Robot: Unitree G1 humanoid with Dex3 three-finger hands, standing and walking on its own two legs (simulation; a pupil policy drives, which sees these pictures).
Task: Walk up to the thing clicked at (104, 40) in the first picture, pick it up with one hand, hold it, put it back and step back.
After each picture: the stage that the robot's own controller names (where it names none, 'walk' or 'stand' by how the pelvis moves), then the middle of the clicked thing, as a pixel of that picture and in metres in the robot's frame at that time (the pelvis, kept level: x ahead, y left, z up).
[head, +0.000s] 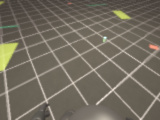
stand; (104, 39) +1.82 -0.37 -0.72
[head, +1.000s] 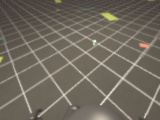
walk; (94, 43) +1.71 +0.01 -0.70
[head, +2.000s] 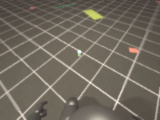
walk; (79, 53) +1.15 +0.23 -0.71
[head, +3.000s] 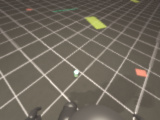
walk; (76, 73) +0.70 +0.17 -0.69
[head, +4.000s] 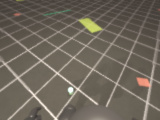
walk; (70, 91) +0.41 +0.20 -0.71
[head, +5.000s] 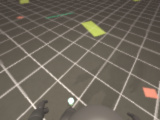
stand; (71, 101) +0.28 +0.18 -0.72
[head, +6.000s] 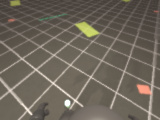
stand; (67, 103) +0.26 +0.22 -0.72
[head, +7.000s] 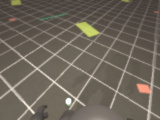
stand; (68, 102) +0.28 +0.21 -0.73
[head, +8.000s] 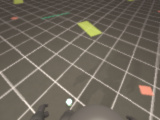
stand; (69, 102) +0.27 +0.20 -0.73
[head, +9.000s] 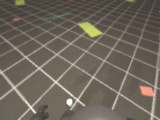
stand; (69, 102) +0.27 +0.20 -0.73
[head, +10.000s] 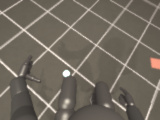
go down; (66, 74) +0.33 +0.20 -0.47
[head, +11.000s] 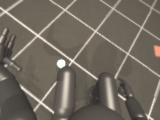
go down; (61, 64) +0.36 +0.24 -0.32
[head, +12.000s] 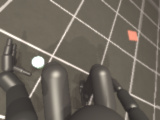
close in; (38, 63) +0.33 +0.27 -0.23
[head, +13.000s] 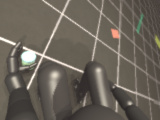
close; (28, 61) +0.34 +0.28 -0.20
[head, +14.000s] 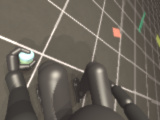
lift; (27, 59) +0.33 +0.29 -0.21
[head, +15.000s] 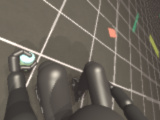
lift; (26, 61) +0.33 +0.28 -0.21
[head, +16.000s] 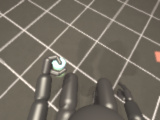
lift; (59, 67) +0.31 +0.21 -0.02
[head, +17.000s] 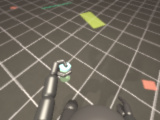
hold; (65, 72) +0.31 +0.17 +0.01
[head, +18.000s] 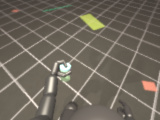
hold; (65, 72) +0.32 +0.17 +0.01
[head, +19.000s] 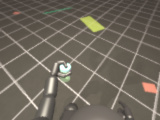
crouch; (65, 72) +0.31 +0.17 +0.01
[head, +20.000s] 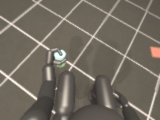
crouch; (60, 59) +0.39 +0.21 -0.09
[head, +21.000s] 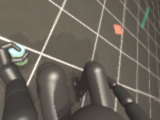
lower; (19, 55) +0.37 +0.32 -0.22
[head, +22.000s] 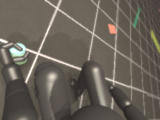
lower; (19, 54) +0.37 +0.31 -0.22
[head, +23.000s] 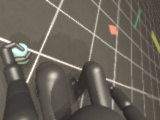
lower; (21, 54) +0.37 +0.31 -0.22
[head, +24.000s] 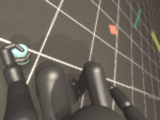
lower; (21, 55) +0.37 +0.31 -0.22
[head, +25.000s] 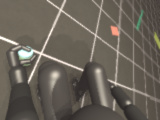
loosen; (26, 56) +0.36 +0.29 -0.22
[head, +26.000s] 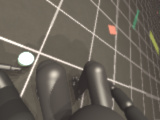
withdraw; (25, 59) +0.34 +0.28 -0.21
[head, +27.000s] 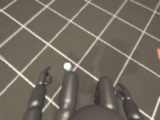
walk; (68, 67) +0.39 +0.22 -0.41
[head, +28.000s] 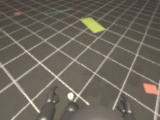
stand; (70, 96) +0.32 +0.18 -0.66
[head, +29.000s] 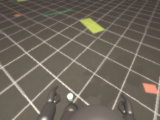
stand; (70, 97) +0.32 +0.19 -0.67
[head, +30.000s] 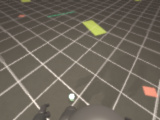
stand; (72, 97) +0.33 +0.18 -0.71
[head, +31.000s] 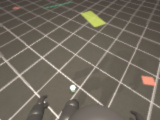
walk; (73, 88) +0.38 +0.17 -0.70
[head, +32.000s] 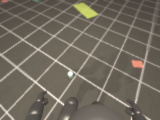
walk; (70, 75) +0.53 +0.23 -0.70
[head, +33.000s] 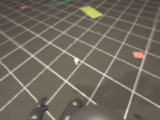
walk; (76, 61) +0.85 +0.25 -0.70
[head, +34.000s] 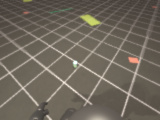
stand; (75, 64) +0.91 +0.24 -0.71
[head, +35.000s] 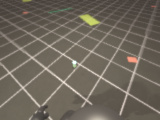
stand; (74, 64) +0.92 +0.26 -0.73
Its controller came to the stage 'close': yes
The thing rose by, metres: 0.71
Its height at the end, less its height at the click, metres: +0.00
